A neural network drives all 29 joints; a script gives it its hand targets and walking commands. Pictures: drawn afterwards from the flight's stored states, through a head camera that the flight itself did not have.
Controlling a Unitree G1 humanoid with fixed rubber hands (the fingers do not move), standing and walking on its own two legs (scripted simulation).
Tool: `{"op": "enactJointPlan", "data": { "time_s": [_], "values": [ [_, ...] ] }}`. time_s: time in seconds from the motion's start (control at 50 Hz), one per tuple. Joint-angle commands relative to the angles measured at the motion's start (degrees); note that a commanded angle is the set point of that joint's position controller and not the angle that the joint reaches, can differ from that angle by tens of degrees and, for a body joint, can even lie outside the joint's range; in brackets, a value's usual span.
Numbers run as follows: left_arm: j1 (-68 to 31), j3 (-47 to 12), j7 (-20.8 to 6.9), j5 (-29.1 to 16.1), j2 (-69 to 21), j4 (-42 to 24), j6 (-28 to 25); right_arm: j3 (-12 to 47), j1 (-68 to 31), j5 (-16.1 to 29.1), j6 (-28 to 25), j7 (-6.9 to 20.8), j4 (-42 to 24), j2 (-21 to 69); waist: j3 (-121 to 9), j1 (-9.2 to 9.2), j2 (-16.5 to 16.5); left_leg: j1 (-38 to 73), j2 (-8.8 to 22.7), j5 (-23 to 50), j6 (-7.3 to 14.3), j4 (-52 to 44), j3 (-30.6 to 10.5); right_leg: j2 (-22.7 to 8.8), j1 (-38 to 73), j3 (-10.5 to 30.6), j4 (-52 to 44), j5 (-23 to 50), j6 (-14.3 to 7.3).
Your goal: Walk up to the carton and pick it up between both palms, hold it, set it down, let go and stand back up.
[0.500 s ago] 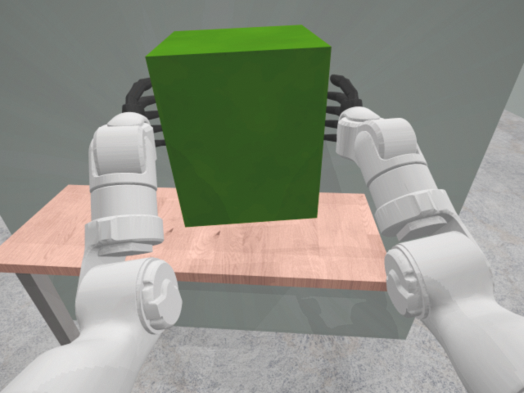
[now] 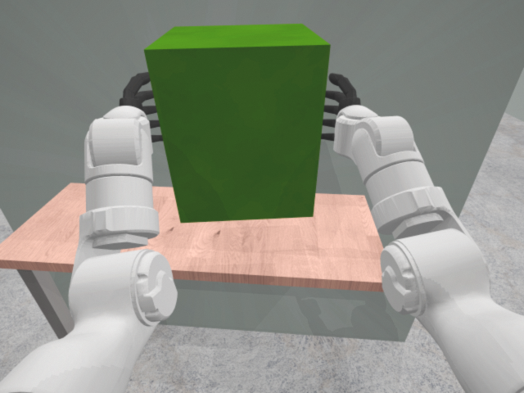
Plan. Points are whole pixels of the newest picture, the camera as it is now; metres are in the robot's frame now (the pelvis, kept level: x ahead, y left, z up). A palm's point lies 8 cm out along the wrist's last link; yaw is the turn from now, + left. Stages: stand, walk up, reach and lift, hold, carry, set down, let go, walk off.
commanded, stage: hold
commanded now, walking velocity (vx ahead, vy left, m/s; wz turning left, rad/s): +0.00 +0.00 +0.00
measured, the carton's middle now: (242, 120) +0.44 +0.01 +0.30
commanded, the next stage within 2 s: none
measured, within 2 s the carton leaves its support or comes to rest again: neither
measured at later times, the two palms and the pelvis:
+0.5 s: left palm (135, 128) +0.37 +0.16 +0.31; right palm (344, 127) +0.37 -0.14 +0.31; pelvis +0.00 +0.00 +0.00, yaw +0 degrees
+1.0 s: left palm (135, 124) +0.37 +0.16 +0.32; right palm (347, 124) +0.37 -0.14 +0.31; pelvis +0.01 +0.00 +0.00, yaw -1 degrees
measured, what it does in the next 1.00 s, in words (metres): stands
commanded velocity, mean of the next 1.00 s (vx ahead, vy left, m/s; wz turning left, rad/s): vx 0.00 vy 0.00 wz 0.00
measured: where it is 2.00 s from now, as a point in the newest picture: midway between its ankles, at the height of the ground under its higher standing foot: outside the picture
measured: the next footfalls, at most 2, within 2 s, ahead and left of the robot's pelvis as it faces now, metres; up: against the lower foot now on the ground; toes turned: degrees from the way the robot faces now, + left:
none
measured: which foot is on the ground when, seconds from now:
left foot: down 0.00-1.00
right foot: down 0.00-1.00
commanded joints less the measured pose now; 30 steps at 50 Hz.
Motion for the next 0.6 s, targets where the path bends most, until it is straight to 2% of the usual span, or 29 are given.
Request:
{"op": "enactJointPlan", "data": {
  "time_s": [0.0, 0.04, 0.08, 0.1, 0.12, 0.16, 0.18, 0.2, 0.24, 0.28, 0.3, 0.34, 0.36, 0.4, 0.42, 0.48, 0.52, 0.56, 0.58],
  "values": [
    [-44.53, -16.45, -11.71, -14.36, -31.84, -7.16, -5.18, 9.46, -53.78, 13.19, -5.11, 10.83, -21.35, 32.52, -21.81, -0.34, 3.82, -15.53, -4.33, 6.88, -0.94, -6.35, 2.65, 3.25, 26.78, 5.68, 2.83, 5.82, 2.29],
    [-43.25, -13.41, -11.61, -12.74, -29.51, -4.18, -5.14, 9.90, -52.83, 12.67, -4.81, 10.92, -19.13, 33.08, -18.80, 1.04, 0.87, -16.88, -4.55, 5.23, 0.19, -7.26, 3.01, 2.73, 26.45, 5.58, 2.20, 4.29, 2.71],
    [-41.18, -12.88, -11.84, -11.69, -28.89, -4.32, -5.00, 9.97, -50.99, 12.49, -4.92, 10.89, -18.37, 32.61, -19.29, 1.47, 0.50, -15.31, -4.64, 6.11, 0.38, -7.31, 3.38, 2.64, 26.17, 6.09, 1.99, 5.02, 2.77],
    [-42.82, -14.86, -11.67, -12.94, -29.42, -8.17, -5.34, 10.74, -50.78, 13.22, -5.16, 10.83, -19.76, 32.91, -22.05, 1.12, 1.64, -14.99, -4.45, 7.49, -0.06, -7.01, 2.92, 2.82, 27.26, 5.70, 2.62, 6.01, 2.70],
    [-43.02, -15.44, -11.47, -13.73, -29.66, -8.84, -5.21, 11.26, -51.40, 14.10, -5.19, 10.62, -21.80, 33.85, -22.57, 1.34, 2.14, -14.70, -4.71, 9.14, -0.15, -6.36, 3.05, 2.84, 27.39, 5.94, 2.46, 7.78, 2.61],
    [-42.83, -15.76, -11.33, -13.63, -29.97, -7.95, -4.90, 10.82, -50.50, 13.72, -4.70, 10.56, -20.41, 33.45, -19.79, 0.68, 2.73, -13.78, -4.71, 8.57, -0.28, -6.29, 3.15, 2.71, 25.48, 6.02, 2.21, 7.17, 2.45],
    [-42.68, -15.28, -11.44, -13.85, -29.67, -7.65, -4.78, 10.87, -50.33, 13.70, -4.57, 10.48, -20.31, 33.45, -19.05, 0.78, 1.50, -13.97, -4.79, 7.90, -0.10, -6.30, 3.19, 2.71, 24.68, 5.91, 2.04, 6.95, 2.58],
    [-43.42, -16.20, -11.45, -14.23, -29.95, -9.46, -4.92, 11.47, -50.95, 14.21, -4.92, 10.44, -21.55, 34.23, -21.75, 0.77, 1.65, -12.95, -4.73, 9.18, -0.28, -5.99, 2.89, 2.80, 25.24, 5.78, 2.19, 7.73, 2.63],
    [-42.54, -15.01, -11.56, -13.20, -29.98, -6.90, -4.77, 10.38, -51.02, 13.44, -4.57, 10.49, -20.18, 33.05, -19.33, 0.98, 1.31, -13.58, -4.74, 6.30, -0.15, -6.69, 3.19, 2.90, 24.59, 6.21, 1.88, 4.95, 2.57],
    [-44.47, -17.72, -11.61, -14.89, -31.06, -9.22, -5.29, 9.96, -50.85, 13.24, -4.95, 10.45, -21.70, 33.42, -21.10, -0.29, 2.69, -14.58, -4.37, 6.18, -0.38, -6.82, 2.88, 3.11, 24.38, 5.70, 2.11, 4.92, 2.31],
    [-43.84, -17.44, -11.50, -14.25, -31.48, -7.86, -4.85, 9.57, -50.42, 12.94, -4.67, 10.48, -20.38, 32.51, -19.58, -0.71, 3.89, -14.81, -4.09, 5.89, -0.79, -7.11, 2.61, 3.18, 24.80, 5.65, 2.35, 5.03, 2.18],
    [-44.13, -16.82, -11.69, -14.60, -31.22, -7.66, -4.80, 9.24, -50.33, 12.22, -4.48, 10.41, -20.02, 32.79, -19.52, -0.96, 3.02, -15.30, -4.07, 5.20, -0.53, -7.07, 2.58, 3.05, 25.61, 5.68, 2.32, 5.29, 2.19],
    [-44.58, -17.96, -11.63, -15.14, -32.47, -10.06, -5.14, 9.92, -50.66, 12.85, -4.78, 10.40, -22.02, 33.20, -21.01, -0.95, 4.23, -15.23, -4.29, 7.30, -1.05, -6.68, 2.70, 3.15, 26.23, 5.77, 2.79, 6.52, 2.10],
    [-44.59, -19.40, -11.27, -15.74, -32.72, -12.29, -5.06, 11.30, -51.47, 14.29, -5.05, 10.15, -24.91, 33.39, -24.40, -1.42, 4.38, -12.38, -4.63, 10.82, -1.50, -5.31, 2.45, 3.22, 27.09, 5.78, 3.04, 10.00, 2.34],
    [-44.62, -18.70, -11.13, -15.77, -31.73, -12.41, -5.06, 11.66, -50.97, 14.54, -4.68, 9.96, -24.50, 34.19, -24.49, -1.02, 2.70, -11.64, -4.90, 10.53, -1.03, -4.94, 2.81, 3.14, 26.52, 5.65, 2.94, 9.66, 2.72],
    [-44.00, -18.78, -10.89, -15.73, -32.23, -12.20, -5.11, 12.05, -51.71, 14.64, -4.76, 9.85, -25.70, 34.08, -23.46, -0.48, 3.32, -13.19, -4.91, 10.11, -1.04, -5.33, 2.69, 2.91, 25.60, 5.69, 2.78, 9.08, 2.83],
    [-39.48, -16.76, -11.19, -13.94, -31.38, -8.90, -4.09, 12.35, -51.21, 14.68, -4.59, 9.68, -25.47, 32.97, -21.71, 0.47, 2.41, -12.83, -4.80, 10.35, -0.68, -5.40, 2.63, 2.93, 26.24, 5.72, 2.55, 9.28, 3.02],
    [-40.58, -17.03, -11.51, -13.46, -31.26, -9.89, -3.76, 11.65, -49.58, 13.97, -4.17, 9.68, -23.66, 31.83, -20.74, -0.43, 3.32, -12.99, -4.55, 9.35, -1.04, -5.97, 2.73, 3.09, 26.31, 5.73, 2.28, 8.12, 2.73],
    [-40.31, -17.02, -11.67, -13.49, -31.14, -9.80, -3.58, 11.52, -49.67, 13.99, -4.15, 9.74, -23.85, 31.92, -20.02, -0.07, 2.93, -13.64, -4.56, 9.09, -0.97, -6.21, 2.61, 3.16, 26.56, 5.46, 2.35, 8.01, 2.59]
  ]
}}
